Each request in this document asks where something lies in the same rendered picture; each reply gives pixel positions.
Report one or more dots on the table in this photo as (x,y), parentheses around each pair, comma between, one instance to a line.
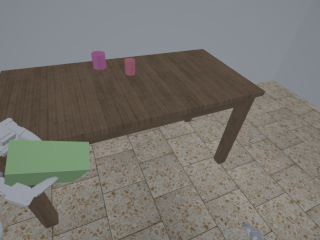
(74,102)

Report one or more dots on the robot left hand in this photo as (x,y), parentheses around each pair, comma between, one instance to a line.
(19,194)

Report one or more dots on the sponge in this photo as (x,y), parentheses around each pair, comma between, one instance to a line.
(30,162)

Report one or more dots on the robot right hand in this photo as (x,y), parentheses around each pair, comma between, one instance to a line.
(254,234)

